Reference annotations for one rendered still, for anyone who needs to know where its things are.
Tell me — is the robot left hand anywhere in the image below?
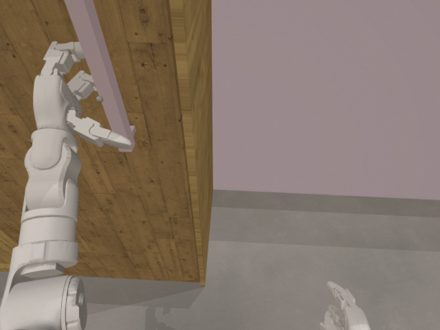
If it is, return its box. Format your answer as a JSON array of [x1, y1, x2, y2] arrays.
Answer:
[[33, 41, 133, 149]]

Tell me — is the wardrobe door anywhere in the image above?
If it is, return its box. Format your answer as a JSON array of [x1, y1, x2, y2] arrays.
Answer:
[[0, 0, 200, 283], [0, 230, 18, 264]]

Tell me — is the robot right hand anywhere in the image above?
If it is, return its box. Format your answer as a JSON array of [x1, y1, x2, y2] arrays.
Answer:
[[320, 281, 371, 330]]

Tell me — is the handle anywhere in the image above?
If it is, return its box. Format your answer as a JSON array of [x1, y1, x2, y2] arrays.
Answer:
[[64, 0, 136, 152]]

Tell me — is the left robot upper arm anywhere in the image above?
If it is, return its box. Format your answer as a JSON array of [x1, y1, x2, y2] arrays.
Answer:
[[1, 275, 87, 330]]

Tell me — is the robot left forearm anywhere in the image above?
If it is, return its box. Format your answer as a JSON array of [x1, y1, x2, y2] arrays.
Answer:
[[0, 128, 81, 330]]

